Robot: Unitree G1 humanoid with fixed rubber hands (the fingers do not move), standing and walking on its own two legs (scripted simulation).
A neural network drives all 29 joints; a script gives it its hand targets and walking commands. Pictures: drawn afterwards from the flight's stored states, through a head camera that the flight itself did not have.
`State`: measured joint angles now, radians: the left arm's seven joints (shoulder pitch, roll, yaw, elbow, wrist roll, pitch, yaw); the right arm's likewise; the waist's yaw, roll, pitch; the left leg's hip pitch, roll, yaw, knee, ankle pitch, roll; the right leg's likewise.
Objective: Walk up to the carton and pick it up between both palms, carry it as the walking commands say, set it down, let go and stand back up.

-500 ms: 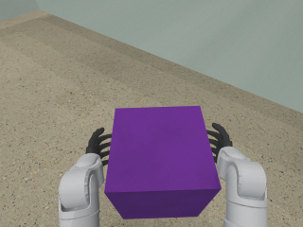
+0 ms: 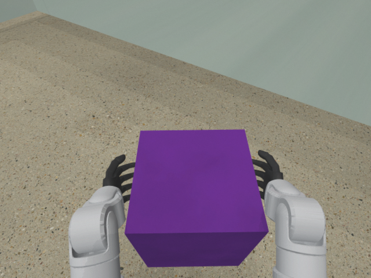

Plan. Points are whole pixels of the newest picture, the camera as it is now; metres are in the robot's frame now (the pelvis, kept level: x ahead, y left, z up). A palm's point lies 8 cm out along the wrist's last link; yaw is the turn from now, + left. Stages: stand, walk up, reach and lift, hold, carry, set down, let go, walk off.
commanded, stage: carry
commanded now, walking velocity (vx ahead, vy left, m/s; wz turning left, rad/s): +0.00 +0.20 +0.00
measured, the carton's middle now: (192, 202) +0.28 +0.00 +0.02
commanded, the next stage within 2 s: none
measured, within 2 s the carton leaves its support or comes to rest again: neither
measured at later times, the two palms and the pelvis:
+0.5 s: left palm (44, 190) +0.28 +0.29 +0.08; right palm (202, 192) +0.27 -0.01 +0.08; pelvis +0.00 +0.14 +0.00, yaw +0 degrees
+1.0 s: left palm out of the picture +0.29 +0.43 +0.09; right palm (125, 188) +0.28 +0.13 +0.09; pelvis +0.01 +0.29 +0.00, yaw -1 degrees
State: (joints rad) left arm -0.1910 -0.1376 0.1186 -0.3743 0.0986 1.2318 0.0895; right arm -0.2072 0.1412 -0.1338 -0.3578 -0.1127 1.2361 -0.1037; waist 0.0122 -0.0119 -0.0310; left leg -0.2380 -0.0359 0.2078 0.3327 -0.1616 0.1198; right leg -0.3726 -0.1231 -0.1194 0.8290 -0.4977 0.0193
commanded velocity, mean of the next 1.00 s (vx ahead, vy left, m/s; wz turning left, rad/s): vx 0.00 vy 0.16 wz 0.00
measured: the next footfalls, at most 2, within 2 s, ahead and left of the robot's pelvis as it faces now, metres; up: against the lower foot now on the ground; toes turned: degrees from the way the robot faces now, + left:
right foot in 0.18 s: +0.02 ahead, -0.08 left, +0.00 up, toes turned -12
left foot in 0.46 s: +0.07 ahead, +0.28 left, +0.00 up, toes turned +8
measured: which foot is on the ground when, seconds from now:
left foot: down 0.00-0.20, up 0.22-0.44, down 0.46-0.74, up 0.76-0.94, down 0.96-1.00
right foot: up 0.00-0.16, down 0.18-0.46, up 0.48-0.70, down 0.72-1.00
